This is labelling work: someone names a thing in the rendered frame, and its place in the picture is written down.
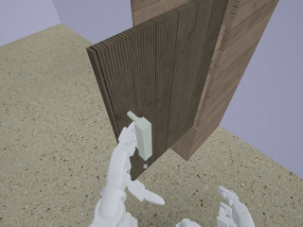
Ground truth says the right robot hand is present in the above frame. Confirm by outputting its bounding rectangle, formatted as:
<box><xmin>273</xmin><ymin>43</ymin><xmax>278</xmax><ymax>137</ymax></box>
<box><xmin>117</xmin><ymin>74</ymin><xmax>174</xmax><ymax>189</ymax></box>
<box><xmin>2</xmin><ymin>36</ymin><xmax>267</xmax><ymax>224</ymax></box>
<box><xmin>217</xmin><ymin>186</ymin><xmax>255</xmax><ymax>227</ymax></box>

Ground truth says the robot left thigh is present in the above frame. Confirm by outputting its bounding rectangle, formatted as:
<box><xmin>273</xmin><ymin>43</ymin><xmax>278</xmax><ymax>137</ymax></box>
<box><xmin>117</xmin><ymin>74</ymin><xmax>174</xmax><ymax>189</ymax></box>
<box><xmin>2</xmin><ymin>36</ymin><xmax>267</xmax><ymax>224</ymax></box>
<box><xmin>119</xmin><ymin>215</ymin><xmax>138</xmax><ymax>227</ymax></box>

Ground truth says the handle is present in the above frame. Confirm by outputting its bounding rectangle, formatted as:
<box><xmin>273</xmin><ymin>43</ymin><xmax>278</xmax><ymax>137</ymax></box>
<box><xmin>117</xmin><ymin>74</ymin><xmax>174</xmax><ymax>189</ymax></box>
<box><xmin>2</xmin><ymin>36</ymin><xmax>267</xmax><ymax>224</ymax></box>
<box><xmin>127</xmin><ymin>111</ymin><xmax>152</xmax><ymax>161</ymax></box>

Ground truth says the left robot hand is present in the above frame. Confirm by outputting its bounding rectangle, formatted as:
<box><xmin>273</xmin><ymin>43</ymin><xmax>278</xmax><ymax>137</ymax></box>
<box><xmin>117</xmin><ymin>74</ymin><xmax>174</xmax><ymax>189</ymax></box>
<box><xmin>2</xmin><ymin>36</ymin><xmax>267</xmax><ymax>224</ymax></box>
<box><xmin>105</xmin><ymin>117</ymin><xmax>165</xmax><ymax>205</ymax></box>

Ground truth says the robot left forearm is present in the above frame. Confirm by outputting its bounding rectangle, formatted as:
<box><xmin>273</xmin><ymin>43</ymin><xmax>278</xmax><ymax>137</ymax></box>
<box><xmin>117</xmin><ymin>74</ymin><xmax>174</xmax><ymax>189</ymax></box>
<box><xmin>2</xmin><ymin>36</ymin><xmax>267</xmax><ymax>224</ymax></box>
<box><xmin>88</xmin><ymin>186</ymin><xmax>127</xmax><ymax>227</ymax></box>

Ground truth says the cupboard door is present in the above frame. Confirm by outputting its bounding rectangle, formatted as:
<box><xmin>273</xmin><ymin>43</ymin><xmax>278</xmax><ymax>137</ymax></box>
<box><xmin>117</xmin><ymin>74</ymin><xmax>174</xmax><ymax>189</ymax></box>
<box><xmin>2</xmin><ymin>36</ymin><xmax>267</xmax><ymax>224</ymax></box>
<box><xmin>86</xmin><ymin>0</ymin><xmax>229</xmax><ymax>181</ymax></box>

